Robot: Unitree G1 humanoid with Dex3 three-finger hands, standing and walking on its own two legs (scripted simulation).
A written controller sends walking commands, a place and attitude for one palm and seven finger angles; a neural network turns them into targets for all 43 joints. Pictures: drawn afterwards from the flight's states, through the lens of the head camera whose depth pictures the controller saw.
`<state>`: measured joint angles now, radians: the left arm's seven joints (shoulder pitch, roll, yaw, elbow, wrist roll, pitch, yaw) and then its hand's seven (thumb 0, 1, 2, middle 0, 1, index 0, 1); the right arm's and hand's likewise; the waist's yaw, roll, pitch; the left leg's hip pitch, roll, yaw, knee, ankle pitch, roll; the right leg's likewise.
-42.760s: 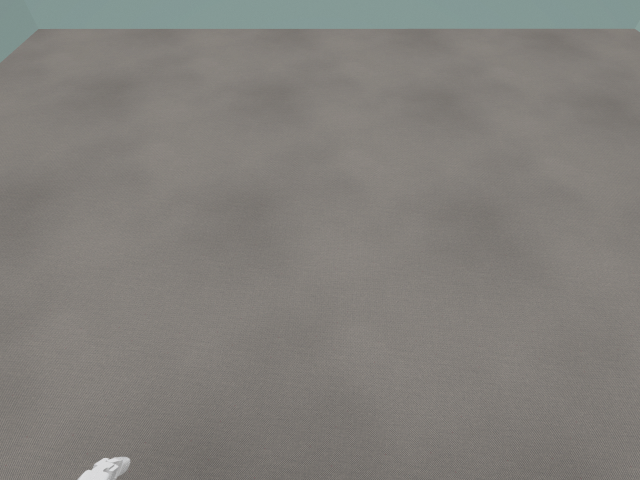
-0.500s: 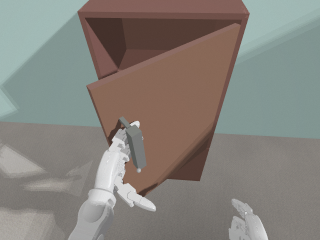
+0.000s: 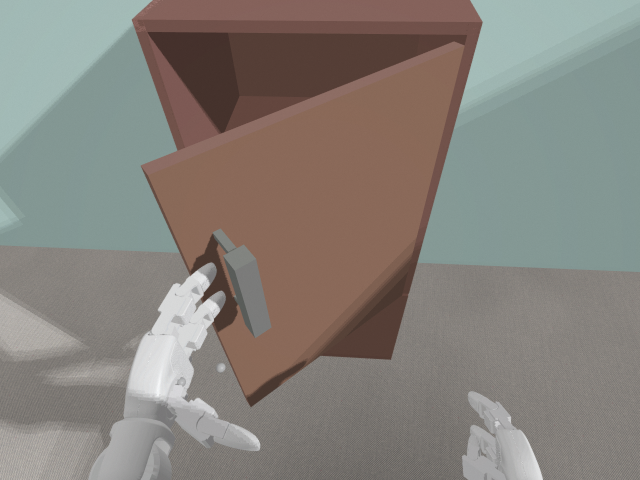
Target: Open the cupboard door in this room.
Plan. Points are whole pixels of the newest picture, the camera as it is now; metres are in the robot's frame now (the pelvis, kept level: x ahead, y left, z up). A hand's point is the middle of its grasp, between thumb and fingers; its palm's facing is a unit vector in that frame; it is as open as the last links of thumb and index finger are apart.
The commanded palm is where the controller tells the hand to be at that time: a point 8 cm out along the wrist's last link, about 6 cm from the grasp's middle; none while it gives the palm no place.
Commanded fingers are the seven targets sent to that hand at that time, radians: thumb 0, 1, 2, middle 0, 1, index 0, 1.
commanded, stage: slide the hand sideways off the handle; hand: left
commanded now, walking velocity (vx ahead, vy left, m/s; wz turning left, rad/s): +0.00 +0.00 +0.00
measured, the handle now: (240, 283) +0.32 +0.12 +0.10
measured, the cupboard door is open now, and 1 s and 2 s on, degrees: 42 41 41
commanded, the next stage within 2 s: draw the hand back to the body in 0.46 s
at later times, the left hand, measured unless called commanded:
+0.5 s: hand (166, 406) +0.18 +0.17 +0.09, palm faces +0.01 -1.00 -0.04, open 16.3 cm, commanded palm +0.15 +0.22 +0.09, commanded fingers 0.00 -0.50 0.30 -0.15 -0.30 -0.15 -0.30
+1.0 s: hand (120, 397) +0.18 +0.20 +0.12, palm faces +0.02 -1.00 -0.08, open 16.3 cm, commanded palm +0.14 +0.26 +0.14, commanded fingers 0.00 -0.40 0.34 -0.15 -0.30 -0.15 -0.30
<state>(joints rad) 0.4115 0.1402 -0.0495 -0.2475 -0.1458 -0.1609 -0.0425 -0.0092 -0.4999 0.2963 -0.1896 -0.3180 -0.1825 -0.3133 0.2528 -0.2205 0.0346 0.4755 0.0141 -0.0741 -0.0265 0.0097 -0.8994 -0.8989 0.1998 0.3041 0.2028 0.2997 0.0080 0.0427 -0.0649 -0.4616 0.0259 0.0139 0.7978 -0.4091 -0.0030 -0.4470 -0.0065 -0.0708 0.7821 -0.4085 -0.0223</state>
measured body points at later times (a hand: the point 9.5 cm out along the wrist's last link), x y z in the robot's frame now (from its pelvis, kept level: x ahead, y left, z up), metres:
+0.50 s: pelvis +0.00 +0.00 -0.01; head +0.02 -0.01 +0.44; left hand +0.17 +0.22 +0.09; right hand +0.20 -0.21 -0.07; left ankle +0.00 +0.12 -0.71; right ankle +0.00 -0.10 -0.71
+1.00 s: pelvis +0.00 +0.02 +0.00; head -0.01 +0.01 +0.45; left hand +0.17 +0.25 +0.13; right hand +0.19 -0.20 -0.06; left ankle +0.00 +0.12 -0.71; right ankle +0.00 -0.10 -0.71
